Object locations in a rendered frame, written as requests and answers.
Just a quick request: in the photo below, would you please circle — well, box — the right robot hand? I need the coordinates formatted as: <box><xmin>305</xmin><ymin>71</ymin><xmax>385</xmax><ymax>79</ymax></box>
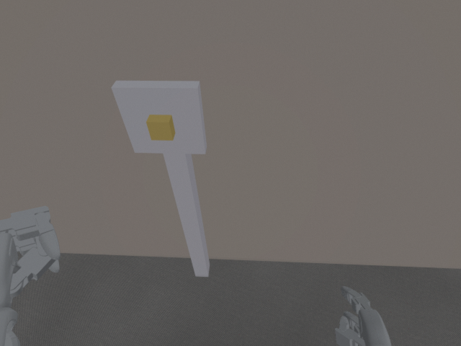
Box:
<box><xmin>335</xmin><ymin>286</ymin><xmax>392</xmax><ymax>346</ymax></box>

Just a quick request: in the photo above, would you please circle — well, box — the button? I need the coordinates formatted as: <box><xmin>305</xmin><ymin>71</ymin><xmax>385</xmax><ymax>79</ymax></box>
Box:
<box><xmin>146</xmin><ymin>115</ymin><xmax>175</xmax><ymax>141</ymax></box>

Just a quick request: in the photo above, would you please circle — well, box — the left robot forearm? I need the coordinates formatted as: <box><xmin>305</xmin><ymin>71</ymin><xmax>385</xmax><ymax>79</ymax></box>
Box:
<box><xmin>0</xmin><ymin>307</ymin><xmax>20</xmax><ymax>346</ymax></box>

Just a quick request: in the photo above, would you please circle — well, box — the left robot hand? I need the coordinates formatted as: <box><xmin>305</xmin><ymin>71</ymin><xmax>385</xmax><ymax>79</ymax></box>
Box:
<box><xmin>0</xmin><ymin>206</ymin><xmax>61</xmax><ymax>308</ymax></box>

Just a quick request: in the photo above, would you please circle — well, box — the panel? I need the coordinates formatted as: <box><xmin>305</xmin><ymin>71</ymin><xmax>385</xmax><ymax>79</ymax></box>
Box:
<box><xmin>111</xmin><ymin>81</ymin><xmax>210</xmax><ymax>277</ymax></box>

